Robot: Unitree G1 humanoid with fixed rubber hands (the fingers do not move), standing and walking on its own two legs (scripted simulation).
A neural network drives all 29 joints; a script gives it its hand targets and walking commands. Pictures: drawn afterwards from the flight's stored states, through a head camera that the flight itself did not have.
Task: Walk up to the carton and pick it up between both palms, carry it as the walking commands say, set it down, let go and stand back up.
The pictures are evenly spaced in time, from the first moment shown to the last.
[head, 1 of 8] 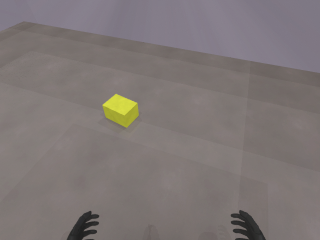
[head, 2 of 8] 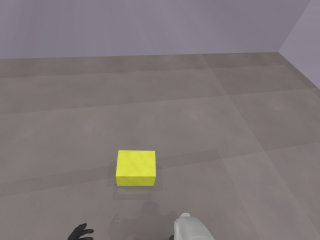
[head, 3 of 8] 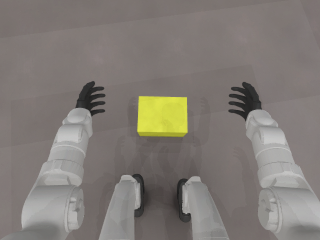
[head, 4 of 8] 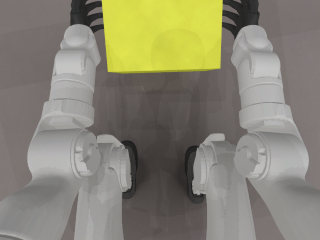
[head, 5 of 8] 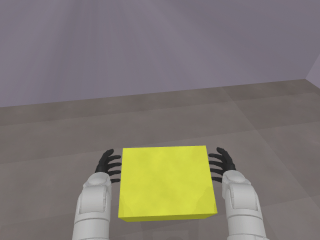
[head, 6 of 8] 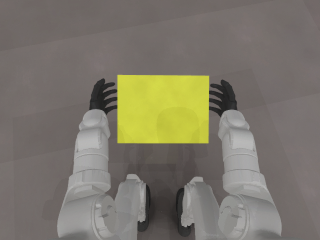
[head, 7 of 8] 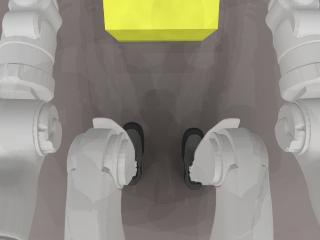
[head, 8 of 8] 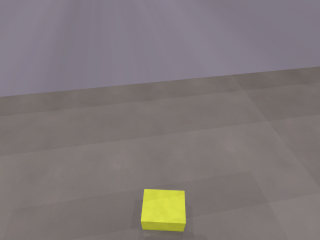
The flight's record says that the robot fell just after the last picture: no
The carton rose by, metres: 0.69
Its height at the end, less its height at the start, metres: +0.00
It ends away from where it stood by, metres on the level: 0.05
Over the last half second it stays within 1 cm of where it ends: yes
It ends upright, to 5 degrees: yes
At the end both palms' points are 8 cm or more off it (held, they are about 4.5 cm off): yes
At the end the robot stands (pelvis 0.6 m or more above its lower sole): yes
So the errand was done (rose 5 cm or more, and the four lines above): yes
